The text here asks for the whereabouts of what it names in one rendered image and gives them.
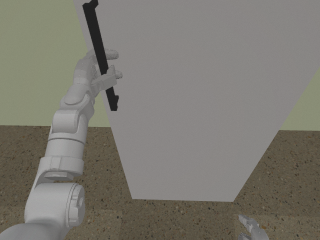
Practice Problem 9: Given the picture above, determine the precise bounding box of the robot left upper arm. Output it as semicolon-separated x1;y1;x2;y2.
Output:
0;182;86;240

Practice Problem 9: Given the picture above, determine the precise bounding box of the fridge door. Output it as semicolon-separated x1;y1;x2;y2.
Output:
73;0;320;202

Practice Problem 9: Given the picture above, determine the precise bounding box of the robot left forearm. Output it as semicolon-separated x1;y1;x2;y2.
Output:
24;84;95;222

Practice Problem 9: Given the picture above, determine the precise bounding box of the handle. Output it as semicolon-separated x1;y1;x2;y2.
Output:
82;0;119;111

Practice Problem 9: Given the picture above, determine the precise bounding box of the left robot hand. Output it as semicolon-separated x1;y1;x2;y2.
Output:
72;47;123;98

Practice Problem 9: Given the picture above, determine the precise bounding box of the right robot hand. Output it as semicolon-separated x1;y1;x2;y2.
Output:
237;214;269;240

